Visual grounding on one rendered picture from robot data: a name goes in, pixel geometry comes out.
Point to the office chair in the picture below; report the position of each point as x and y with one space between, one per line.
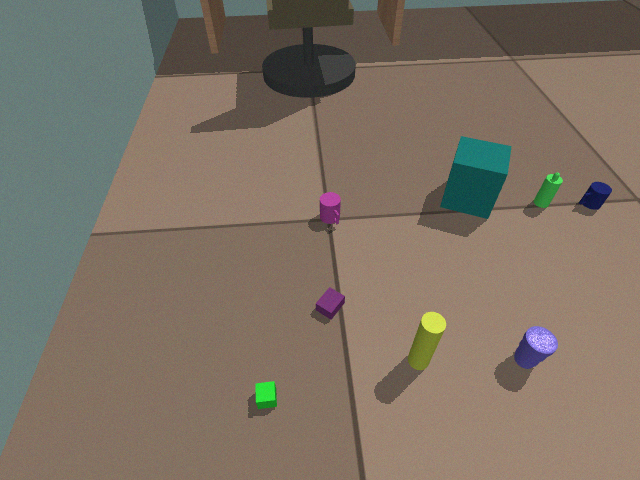
308 70

